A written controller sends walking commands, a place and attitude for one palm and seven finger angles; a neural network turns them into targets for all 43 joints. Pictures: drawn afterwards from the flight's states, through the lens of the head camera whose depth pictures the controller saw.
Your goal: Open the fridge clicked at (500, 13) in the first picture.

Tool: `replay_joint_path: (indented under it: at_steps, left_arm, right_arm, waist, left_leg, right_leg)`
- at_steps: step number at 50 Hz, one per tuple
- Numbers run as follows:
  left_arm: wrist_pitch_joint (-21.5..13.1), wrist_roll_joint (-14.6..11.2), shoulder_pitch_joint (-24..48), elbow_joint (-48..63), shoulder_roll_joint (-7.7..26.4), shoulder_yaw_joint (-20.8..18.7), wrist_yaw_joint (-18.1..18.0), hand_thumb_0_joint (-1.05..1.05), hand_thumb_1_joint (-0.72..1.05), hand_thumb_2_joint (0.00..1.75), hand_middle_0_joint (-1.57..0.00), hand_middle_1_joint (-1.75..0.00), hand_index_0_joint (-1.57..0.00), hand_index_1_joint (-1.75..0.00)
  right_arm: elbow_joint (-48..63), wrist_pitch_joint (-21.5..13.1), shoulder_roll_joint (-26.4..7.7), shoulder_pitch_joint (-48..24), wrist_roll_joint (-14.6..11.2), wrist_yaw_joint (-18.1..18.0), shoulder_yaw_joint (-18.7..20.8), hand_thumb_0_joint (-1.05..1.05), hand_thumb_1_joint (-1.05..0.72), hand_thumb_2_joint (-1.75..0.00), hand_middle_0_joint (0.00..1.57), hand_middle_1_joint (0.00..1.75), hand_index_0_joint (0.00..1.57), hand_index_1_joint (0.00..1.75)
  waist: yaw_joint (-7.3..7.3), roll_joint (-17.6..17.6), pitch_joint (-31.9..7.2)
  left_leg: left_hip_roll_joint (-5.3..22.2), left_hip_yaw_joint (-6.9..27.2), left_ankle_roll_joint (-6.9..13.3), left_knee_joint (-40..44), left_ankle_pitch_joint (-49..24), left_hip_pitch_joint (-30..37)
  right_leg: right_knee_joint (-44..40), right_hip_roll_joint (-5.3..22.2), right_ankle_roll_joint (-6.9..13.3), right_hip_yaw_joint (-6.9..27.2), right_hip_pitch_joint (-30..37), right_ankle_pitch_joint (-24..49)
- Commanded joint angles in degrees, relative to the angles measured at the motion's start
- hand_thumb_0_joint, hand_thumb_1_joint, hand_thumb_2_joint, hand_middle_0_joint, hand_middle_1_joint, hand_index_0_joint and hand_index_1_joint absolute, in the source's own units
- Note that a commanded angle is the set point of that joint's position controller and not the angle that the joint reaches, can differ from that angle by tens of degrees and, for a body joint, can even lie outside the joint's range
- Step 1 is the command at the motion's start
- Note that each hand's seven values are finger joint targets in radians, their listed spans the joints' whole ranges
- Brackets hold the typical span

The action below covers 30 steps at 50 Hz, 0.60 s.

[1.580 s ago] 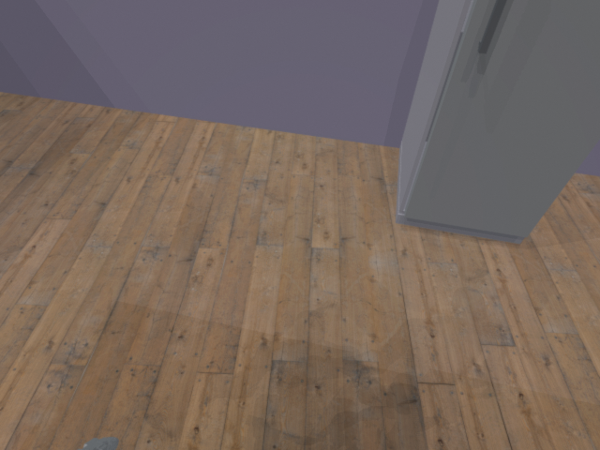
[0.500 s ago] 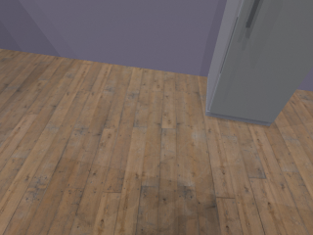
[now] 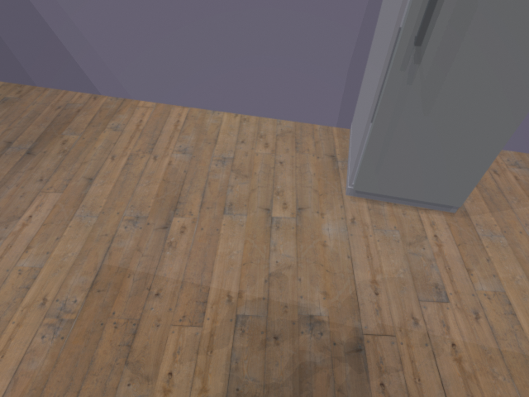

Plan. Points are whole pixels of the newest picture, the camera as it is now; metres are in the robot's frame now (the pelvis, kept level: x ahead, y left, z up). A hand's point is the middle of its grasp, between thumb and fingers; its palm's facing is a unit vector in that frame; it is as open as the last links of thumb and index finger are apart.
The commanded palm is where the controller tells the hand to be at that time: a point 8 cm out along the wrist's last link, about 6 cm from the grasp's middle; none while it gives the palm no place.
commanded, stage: walk to a spot facing it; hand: left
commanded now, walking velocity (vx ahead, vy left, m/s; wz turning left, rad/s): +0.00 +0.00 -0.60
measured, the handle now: out of the picture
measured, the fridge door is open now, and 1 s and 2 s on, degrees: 0 0 0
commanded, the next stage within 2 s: none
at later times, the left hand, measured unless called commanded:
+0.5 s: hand out of the picture +0.07 +0.18 -0.19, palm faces -0.15 -0.96 -0.25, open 7.4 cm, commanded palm none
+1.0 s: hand out of the picture +0.15 +0.22 -0.17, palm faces -0.41 -0.89 -0.21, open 7.4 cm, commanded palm none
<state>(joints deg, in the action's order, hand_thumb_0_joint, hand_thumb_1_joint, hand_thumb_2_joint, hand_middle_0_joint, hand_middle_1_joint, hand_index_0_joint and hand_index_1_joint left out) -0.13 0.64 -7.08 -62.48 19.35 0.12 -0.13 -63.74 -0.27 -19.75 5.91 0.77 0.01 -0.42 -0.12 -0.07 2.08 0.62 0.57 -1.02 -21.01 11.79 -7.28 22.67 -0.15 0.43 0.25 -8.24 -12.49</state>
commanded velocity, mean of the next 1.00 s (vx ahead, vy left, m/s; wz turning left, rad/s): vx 0.09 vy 0.00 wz -0.60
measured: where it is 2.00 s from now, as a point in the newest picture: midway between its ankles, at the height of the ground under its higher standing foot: outside the picture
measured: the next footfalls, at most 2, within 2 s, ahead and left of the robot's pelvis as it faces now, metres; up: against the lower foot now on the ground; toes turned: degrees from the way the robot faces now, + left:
left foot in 0.78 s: +0.00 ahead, +0.14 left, +0.00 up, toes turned -22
right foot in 1.34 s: +0.06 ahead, -0.21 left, +0.00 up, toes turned -51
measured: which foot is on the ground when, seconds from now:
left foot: down 0.00-0.44, up 0.46-0.76, down 0.78-1.00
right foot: down 0.00-0.78, up 0.80-1.00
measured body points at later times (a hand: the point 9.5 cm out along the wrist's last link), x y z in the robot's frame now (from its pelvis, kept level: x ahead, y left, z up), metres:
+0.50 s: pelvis -0.03 -0.01 -0.04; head +0.00 -0.03 +0.41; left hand +0.07 +0.23 -0.17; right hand -0.01 -0.27 -0.19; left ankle -0.02 +0.13 -0.72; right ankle +0.00 -0.11 -0.75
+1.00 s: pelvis -0.02 +0.05 +0.00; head +0.00 +0.08 +0.45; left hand +0.17 +0.27 -0.15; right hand -0.09 -0.21 -0.11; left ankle -0.03 +0.15 -0.75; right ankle -0.08 -0.10 -0.64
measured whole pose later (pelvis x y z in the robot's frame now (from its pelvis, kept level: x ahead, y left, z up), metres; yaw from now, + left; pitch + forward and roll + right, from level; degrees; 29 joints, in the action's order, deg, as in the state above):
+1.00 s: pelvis -0.02 +0.05 +0.00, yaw -30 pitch +0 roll -3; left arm 3.9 2.3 -14.4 -51.8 17.4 -6.6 2.8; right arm -52.6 -1.4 -11.9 16.4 1.4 -1.6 1.2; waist -1.3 2.3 -0.4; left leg 2.9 -6.6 2.0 -22.1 17.8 -4.7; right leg 67.8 0.3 -3.9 1.1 -34.9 -13.3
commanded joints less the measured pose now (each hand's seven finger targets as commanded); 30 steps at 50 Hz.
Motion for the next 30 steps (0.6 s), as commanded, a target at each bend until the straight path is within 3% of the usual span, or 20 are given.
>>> replay_joint_path:
  at_steps: [1, 3, 7, 13, 17, 19, 20, 21, 22, 23, 24, 25, 26, 28, 30]
  left_arm:
    - [-0.52, 0.05, 1.29, 4.49, 9.65, -2.31, -0.57, 0.0, 0.9, 0.9, -0.2, -0.3, -0.2, -0.3]
    - [0.85, 0.04, -1.23, 5.03, 6.0, -1.93, -0.82, 0.0, 0.9, 0.9, -0.2, -0.3, -0.2, -0.3]
    - [2.09, 0.38, -2.47, 8.52, 6.45, -3.02, -0.51, 0.0, 0.9, 0.9, -0.2, -0.3, -0.2, -0.3]
    - [2.53, 0.63, -3.52, 12.58, 4.87, -3.97, 0.26, 0.0, 0.9, 0.9, -0.2, -0.3, -0.2, -0.3]
    - [2.41, 0.57, -6.15, 13.58, 2.86, -4.49, 0.58, 0.0, 0.9, 0.9, -0.2, -0.3, -0.2, -0.3]
    - [2.54, 0.52, -8.9, 13.49, 1.41, -4.92, 0.85, 0.0, 0.9, 0.9, -0.2, -0.3, -0.2, -0.3]
    - [2.47, 0.57, -11.18, 13.14, 1.2, -5.31, 0.98, 0.0, 0.9, 0.9, -0.2, -0.3, -0.2, -0.3]
    - [2.16, 0.86, -13.36, 12.81, 2.8, -5.79, 0.88, 0.0, 0.9, 0.9, -0.2, -0.3, -0.2, -0.3]
    - [1.6, 1.59, -13.92, 13.49, 7.32, -6.7, 0.31, 0.0, 0.9, 0.9, -0.2, -0.3, -0.2, -0.3]
    - [1.51, 0.82, -14.69, 14.6, 8.97, -6.51, -0.32, 0.0, 0.9, 0.9, -0.2, -0.3, -0.2, -0.3]
    - [1.8, 0.79, -10.55, 15.44, 8.84, -6.57, -0.72, 0.0, 0.9, 0.9, -0.2, -0.3, -0.2, -0.3]
    - [1.72, 0.77, -6.36, 16.27, 6.94, -6.18, -0.7, 0.0, 0.9, 0.9, -0.2, -0.3, -0.2, -0.3]
    - [1.47, 0.71, -4.7, 16.78, 5.63, -5.87, -0.79, 0.0, 0.9, 0.9, -0.2, -0.3, -0.2, -0.3]
    - [1.17, 0.81, -5.27, 16.76, 4.81, -5.9, -0.92, 0.0, 0.9, 0.9, -0.2, -0.3, -0.2, -0.3]
    - [1.35, 0.75, -7.53, 15.87, 5.36, -6.19, -0.82, 0.0, 0.9, 0.9, -0.2, -0.3, -0.2, -0.3]
  right_arm:
    - [3.93, -1.02, -8.68, -0.7, -0.15, -1.07, 2.23, 0.0, -0.9, -0.9, 0.2, 0.3, 0.2, 0.3]
    - [4.43, -0.07, -4.51, 2.02, -0.1, -1.37, 1.72, 0.0, -0.9, -0.9, 0.2, 0.3, 0.2, 0.3]
    - [7.88, 0.9, -5.01, 3.29, -0.06, -1.84, 3.23, 0.0, -0.9, -0.9, 0.2, 0.3, 0.2, 0.3]
    - [11.8, 0.99, -4.97, 2.73, 0.03, -1.84, 4.79, 0.0, -0.9, -0.9, 0.2, 0.3, 0.2, 0.3]
    - [13.67, 0.7, -5.16, 0.79, 0.08, -1.7, 5.84, 0.0, -0.9, -0.9, 0.2, 0.3, 0.2, 0.3]
    - [14.53, 0.55, -5.38, -1.74, 0.23, -1.44, 6.21, 0.0, -0.9, -0.9, 0.2, 0.3, 0.2, 0.3]
    - [15.41, 0.7, -5.21, -3.3, 0.29, -1.26, 6.38, 0.0, -0.9, -0.9, 0.2, 0.3, 0.2, 0.3]
    - [16.29, 1.13, -4.11, -3.99, 0.36, -1.13, 6.24, 0.0, -0.9, -0.9, 0.2, 0.3, 0.2, 0.3]
    - [17.47, 1.78, 0.0, -3.16, 0.07, -1.06, 5.82, 0.0, -0.9, -0.9, 0.2, 0.3, 0.2, 0.3]
    - [18.71, 2.23, 0.15, -4.85, 0.05, -1.26, 5.48, 0.0, -0.9, -0.9, 0.2, 0.3, 0.2, 0.3]
    - [18.29, 2.3, -0.16, -4.47, -0.05, -1.17, 5.66, 0.0, -0.9, -0.9, 0.2, 0.3, 0.2, 0.3]
    - [17.19, 1.8, -0.88, -1.83, 0.18, -0.96, 5.8, 0.0, -0.9, -0.9, 0.2, 0.3, 0.2, 0.3]
    - [16.07, 1.47, -0.89, 0.3, 0.24, -0.85, 5.78, 0.0, -0.9, -0.9, 0.2, 0.3, 0.2, 0.3]
    - [15.66, 1.42, 0.02, 1.5, 0.13, -1.15, 5.45, 0.0, -0.9, -0.9, 0.2, 0.3, 0.2, 0.3]
    - [16.04, 1.36, 0.72, 0.29, -0.31, -1.48, 5.15, 0.0, -0.9, -0.9, 0.2, 0.3, 0.2, 0.3]
  waist:
    - [0.34, 0.82, -3.83]
    - [0.55, 1.54, -3.98]
    - [0.81, 1.71, -3.12]
    - [0.55, -1.51, -3.75]
    - [-0.85, -6.45, -5.07]
    - [-2.84, -9.81, -4.65]
    - [-4.22, -8.78, -3.84]
    - [-5.58, -0.68, -2.83]
    - [-5.48, 19.14, -1.77]
    - [-6.65, 20.9, 0.04]
    - [-3.81, 15.12, 2.08]
    - [-1.15, 10.16, 1.25]
    - [-0.22, 7.45, -2.37]
    - [-0.15, 8.65, -7.06]
    - [-1.37, 7.07, -8.49]
  left_leg:
    - [6.53, 2.18, 1.64, -0.05, -9.51, 1.44]
    - [6.59, 0.0, 0.7, -2.37, -9.07, 0.52]
    - [7.52, -1.22, 1.14, -5.97, -5.16, -1.26]
    - [10.44, 0.23, 2.73, -6.98, 3.44, -3.82]
    - [14.94, 1.94, 4.54, -6.51, 3.4, -6.85]
    - [18.15, 2.18, 6.14, -6.72, 1.07, -10.7]
    - [17.84, 0.47, 5.71, -10.3, 2.09, -14.69]
    - [13.6, -3.47, 2.86, -19.45, 6.16, -19.23]
    - [2.7, -9.26, -1.83, -36.94, 19.14, -25.99]
    - [-1.14, -0.53, -2.07, -46.75, 24.9, -28.1]
    - [0.37, 4.3, -1.34, -50.03, 19.88, -28.9]
    - [1.82, 4.87, -1.19, -48.4, 14.69, -27.77]
    - [2.02, 3.5, -1.49, -45.44, 12.63, -24.16]
    - [0.77, 2.0, -1.88, -40.31, 12.27, -20.7]
    - [-0.28, 1.08, -1.94, -34.16, 13.25, -18.83]
  right_leg:
    - [-2.15, 6.71, 1.56, 7.42, -1.56, 13.76]
    - [0.31, 6.55, 1.17, 8.28, -2.73, 16.17]
    - [4.42, 5.41, 1.74, 10.36, -7.79, 15.32]
    - [10.65, 2.32, 1.41, 10.89, -14.43, 7.43]
    - [20.38, -0.38, 0.58, 7.06, -14.35, 5.65]
    - [25.45, -1.16, -0.36, 2.9, -11.63, -5.35]
    - [23.4, -0.28, -0.33, 2.47, -8.17, -6.37]
    - [16.74, 1.72, 1.08, 7.3, -5.44, 1.03]
    - [2.96, 11.46, 5.41, 28.46, -6.77, 1.28]
    - [-9.86, 16.29, 8.86, 44.72, -12.08, -3.96]
    - [-11.72, 15.71, 9.84, 45.18, -13.22, -12.44]
    - [-8.36, 12.9, 9.62, 38.58, -11.52, -10.74]
    - [-5.8, 11.02, 9.12, 33.51, -10.44, -5.13]
    - [-3.1, 8.93, 9.01, 29.54, -5.99, 4.91]
    - [-1.98, 8.46, 9.3, 29.05, -2.99, 11.09]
